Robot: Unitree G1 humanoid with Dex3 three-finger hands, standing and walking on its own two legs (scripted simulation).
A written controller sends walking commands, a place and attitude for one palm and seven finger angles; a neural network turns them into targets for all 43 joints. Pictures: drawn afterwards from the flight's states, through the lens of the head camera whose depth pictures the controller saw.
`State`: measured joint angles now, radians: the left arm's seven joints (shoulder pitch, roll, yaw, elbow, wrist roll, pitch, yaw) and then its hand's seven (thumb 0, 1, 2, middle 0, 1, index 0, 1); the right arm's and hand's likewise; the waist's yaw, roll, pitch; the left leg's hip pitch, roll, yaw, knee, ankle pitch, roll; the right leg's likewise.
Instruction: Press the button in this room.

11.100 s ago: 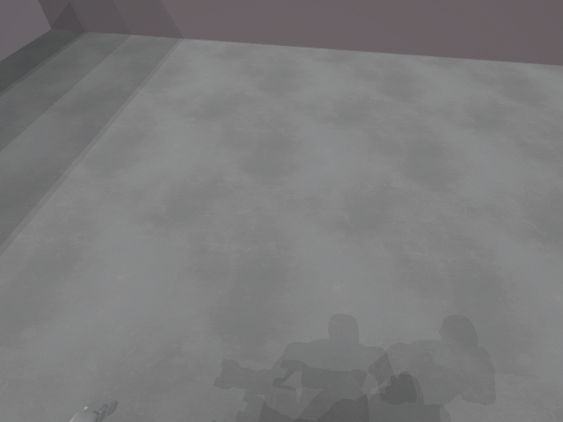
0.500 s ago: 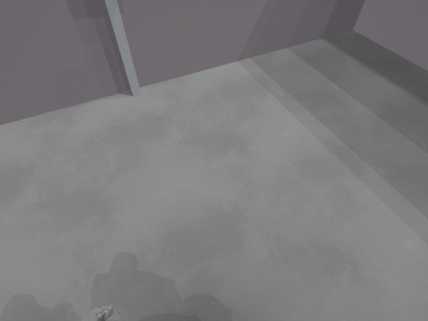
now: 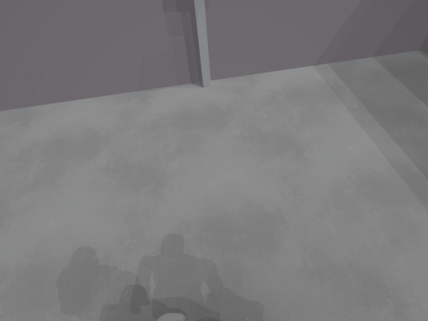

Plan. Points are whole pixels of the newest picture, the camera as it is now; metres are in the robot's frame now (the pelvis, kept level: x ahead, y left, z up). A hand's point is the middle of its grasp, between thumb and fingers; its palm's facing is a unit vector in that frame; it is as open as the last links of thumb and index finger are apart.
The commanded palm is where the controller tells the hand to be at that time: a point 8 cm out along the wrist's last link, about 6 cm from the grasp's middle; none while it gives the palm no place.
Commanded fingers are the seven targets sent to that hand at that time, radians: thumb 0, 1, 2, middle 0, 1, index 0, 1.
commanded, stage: turn or walk to find it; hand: left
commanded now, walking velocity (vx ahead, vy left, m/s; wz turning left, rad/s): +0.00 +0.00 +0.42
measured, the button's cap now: out of the picture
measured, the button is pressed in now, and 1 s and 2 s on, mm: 0 0 0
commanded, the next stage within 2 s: none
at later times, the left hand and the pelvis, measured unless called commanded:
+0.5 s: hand out of the picture +0.00 +0.27 -0.17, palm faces +0.22 -0.94 -0.25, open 7.3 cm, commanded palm none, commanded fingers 0.00 0.90 0.90 -0.20 -0.30 -0.20 -0.30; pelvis -0.03 +0.05 +0.00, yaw +11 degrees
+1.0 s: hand out of the picture -0.06 +0.18 -0.15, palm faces +0.42 -0.87 -0.27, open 7.3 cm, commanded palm none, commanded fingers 0.00 0.90 0.90 -0.20 -0.30 -0.20 -0.30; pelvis -0.05 -0.02 +0.00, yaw +25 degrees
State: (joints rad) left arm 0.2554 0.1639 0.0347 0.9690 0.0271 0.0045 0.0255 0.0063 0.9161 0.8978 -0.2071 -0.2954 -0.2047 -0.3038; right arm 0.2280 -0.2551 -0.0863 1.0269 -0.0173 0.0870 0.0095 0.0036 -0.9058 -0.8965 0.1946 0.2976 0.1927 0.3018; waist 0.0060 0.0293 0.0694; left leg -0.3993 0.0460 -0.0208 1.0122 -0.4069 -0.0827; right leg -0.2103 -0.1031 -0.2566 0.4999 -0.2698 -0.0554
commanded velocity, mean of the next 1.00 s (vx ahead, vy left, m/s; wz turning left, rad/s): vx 0.00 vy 0.00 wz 0.42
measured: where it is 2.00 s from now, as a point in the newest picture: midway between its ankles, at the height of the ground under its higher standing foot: outside the picture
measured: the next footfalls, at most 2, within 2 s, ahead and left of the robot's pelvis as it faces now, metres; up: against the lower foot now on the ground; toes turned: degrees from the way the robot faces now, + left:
left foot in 0.18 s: +0.00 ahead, +0.15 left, +0.00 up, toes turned +9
right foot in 0.68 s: +0.03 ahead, -0.08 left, +0.00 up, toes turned +12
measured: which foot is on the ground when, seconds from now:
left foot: up 0.00-0.16, down 0.18-0.70, up 0.72-1.00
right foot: down 0.00-0.18, up 0.20-0.66, down 0.68-1.00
